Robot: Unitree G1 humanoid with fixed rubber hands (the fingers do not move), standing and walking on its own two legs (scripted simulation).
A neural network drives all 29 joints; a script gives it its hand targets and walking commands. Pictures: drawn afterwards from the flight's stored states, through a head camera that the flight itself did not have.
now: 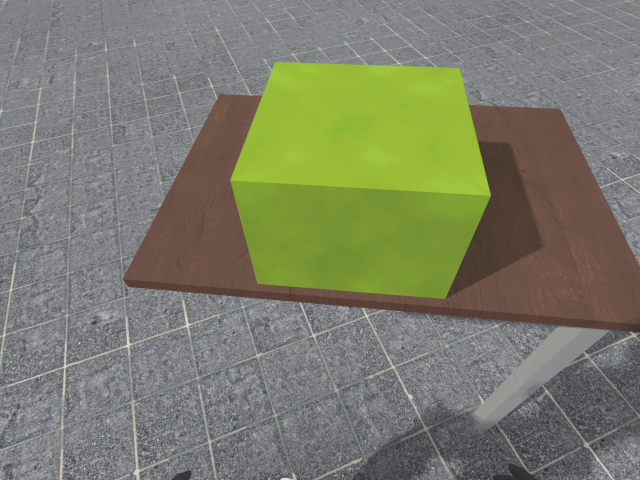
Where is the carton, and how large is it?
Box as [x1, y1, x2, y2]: [230, 62, 490, 298]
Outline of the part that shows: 275,62 230,180 257,283 444,298 490,196 459,68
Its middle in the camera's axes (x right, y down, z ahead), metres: +0.06 -0.11 +0.60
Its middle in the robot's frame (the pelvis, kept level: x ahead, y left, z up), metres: +0.55 -0.01 +0.06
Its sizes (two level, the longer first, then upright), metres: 0.291 0.287 0.215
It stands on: a table, 0.71 m high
